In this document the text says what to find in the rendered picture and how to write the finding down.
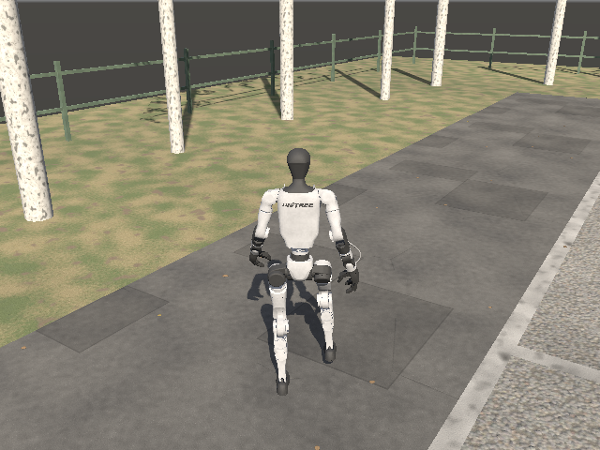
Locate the robot right thigh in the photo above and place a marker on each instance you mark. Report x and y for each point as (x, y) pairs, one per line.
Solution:
(322, 274)

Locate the robot left hand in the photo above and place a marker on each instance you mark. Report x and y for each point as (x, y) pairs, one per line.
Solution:
(263, 254)

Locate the robot right foot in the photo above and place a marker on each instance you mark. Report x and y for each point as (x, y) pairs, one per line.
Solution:
(330, 355)

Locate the robot left forearm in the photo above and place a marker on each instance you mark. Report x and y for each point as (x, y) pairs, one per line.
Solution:
(256, 243)

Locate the robot left upper arm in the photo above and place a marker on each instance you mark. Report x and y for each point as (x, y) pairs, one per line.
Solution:
(269, 198)

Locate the robot right forearm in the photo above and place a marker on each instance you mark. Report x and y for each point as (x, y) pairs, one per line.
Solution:
(345, 253)

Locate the robot right hand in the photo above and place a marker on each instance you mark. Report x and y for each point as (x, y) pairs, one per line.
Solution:
(353, 280)

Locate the robot right upper arm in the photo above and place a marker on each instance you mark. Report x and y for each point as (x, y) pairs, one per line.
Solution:
(329, 198)

